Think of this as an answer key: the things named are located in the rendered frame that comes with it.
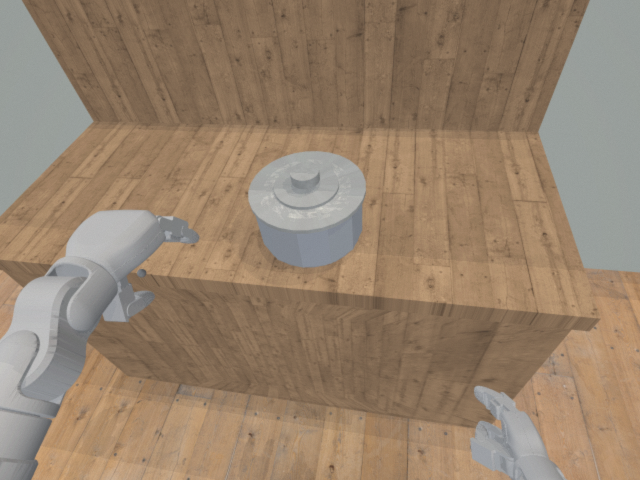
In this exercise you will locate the right robot hand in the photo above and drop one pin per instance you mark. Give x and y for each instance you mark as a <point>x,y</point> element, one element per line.
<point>498,449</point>

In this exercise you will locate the lid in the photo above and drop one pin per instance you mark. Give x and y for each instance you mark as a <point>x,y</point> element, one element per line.
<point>283,207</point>

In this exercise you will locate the left robot hand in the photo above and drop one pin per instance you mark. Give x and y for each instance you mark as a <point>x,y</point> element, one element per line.
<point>121,240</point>

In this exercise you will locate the table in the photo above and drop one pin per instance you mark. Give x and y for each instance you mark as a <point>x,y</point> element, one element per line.
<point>466,272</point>

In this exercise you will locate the pot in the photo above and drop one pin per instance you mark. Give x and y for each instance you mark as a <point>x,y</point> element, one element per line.
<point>314,249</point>

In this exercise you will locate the knob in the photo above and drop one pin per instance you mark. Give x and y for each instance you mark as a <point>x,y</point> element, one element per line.
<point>305,175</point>

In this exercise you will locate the robot left forearm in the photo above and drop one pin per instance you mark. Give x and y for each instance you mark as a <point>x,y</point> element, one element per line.
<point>43,354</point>

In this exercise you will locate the robot right forearm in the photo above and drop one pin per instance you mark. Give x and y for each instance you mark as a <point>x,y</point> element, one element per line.
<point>534,467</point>

